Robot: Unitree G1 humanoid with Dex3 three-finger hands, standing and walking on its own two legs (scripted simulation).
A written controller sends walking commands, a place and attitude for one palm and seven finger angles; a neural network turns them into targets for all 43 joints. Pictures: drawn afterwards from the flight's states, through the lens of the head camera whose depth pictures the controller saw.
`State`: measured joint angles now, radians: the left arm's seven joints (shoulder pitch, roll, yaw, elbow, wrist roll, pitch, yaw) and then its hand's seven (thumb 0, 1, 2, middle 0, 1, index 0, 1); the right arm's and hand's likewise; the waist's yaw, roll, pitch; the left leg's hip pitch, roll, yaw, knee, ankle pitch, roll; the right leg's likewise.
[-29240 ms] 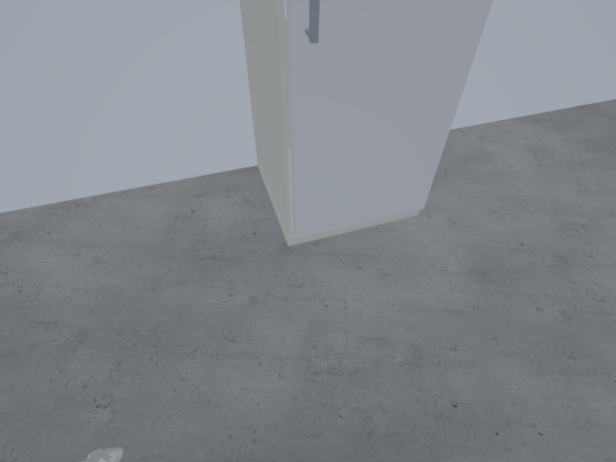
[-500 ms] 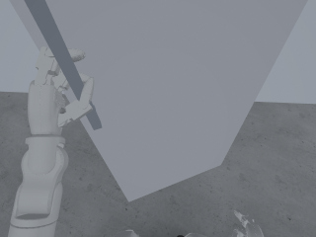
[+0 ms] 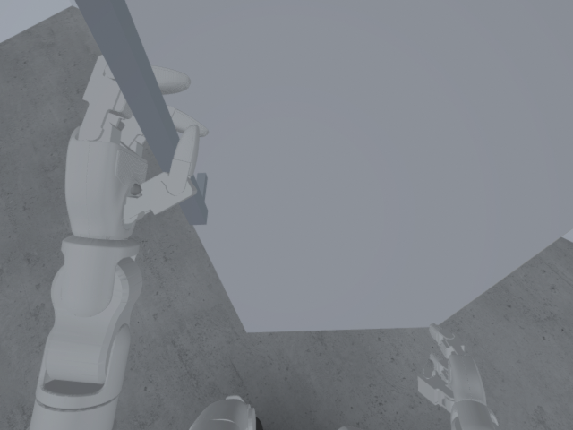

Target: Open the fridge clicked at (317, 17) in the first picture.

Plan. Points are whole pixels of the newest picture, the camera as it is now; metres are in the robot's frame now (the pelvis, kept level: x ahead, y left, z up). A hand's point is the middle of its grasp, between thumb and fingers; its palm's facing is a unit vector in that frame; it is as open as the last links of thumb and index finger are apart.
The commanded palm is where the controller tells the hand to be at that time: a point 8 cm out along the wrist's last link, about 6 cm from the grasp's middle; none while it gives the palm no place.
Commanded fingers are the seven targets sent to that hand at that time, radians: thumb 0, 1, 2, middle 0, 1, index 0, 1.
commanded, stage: walk backward, drawing the door open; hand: left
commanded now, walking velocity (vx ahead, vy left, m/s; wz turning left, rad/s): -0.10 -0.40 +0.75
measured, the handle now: (156, 93) +0.36 +0.11 +0.28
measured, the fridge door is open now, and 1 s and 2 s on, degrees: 37 59 60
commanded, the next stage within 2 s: stop walking and hold the door back in 0.88 s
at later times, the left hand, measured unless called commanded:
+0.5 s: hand (206, 254) +0.24 +0.07 +0.23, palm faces +0.59 -0.78 -0.20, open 6.3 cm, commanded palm +0.18 +0.09 +0.24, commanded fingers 0.00 0.90 0.90 -0.45 -1.40 -0.45 -1.40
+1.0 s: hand (261, 421) +0.13 +0.02 +0.23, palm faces +0.90 -0.39 -0.20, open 6.3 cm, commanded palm +0.08 +0.03 +0.21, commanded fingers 0.00 0.90 0.90 -0.45 -1.40 -0.45 -1.40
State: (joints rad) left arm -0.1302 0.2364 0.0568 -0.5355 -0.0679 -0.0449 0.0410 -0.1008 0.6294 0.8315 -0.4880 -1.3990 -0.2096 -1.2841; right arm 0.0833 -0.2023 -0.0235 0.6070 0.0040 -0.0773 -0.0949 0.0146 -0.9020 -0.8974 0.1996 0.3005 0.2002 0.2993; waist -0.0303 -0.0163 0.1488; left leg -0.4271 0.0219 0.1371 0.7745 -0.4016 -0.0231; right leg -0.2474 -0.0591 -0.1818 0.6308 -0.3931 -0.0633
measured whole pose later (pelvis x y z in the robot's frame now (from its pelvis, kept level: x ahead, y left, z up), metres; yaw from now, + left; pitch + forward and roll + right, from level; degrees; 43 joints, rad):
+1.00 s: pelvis +0.05 -0.37 -0.01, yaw +41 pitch -1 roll -1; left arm -0.07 0.40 0.45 -0.34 -0.09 -0.06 0.13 -0.15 0.62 0.82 -0.47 -1.40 -0.29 -1.37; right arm 0.18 -0.25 -0.02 0.65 0.01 -0.05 -0.08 0.01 -0.90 -0.90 0.20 0.30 0.23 0.31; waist -0.07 -0.01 0.12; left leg -0.40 0.01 0.10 0.85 -0.50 -0.04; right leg -0.32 -0.10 -0.17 0.61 -0.25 0.00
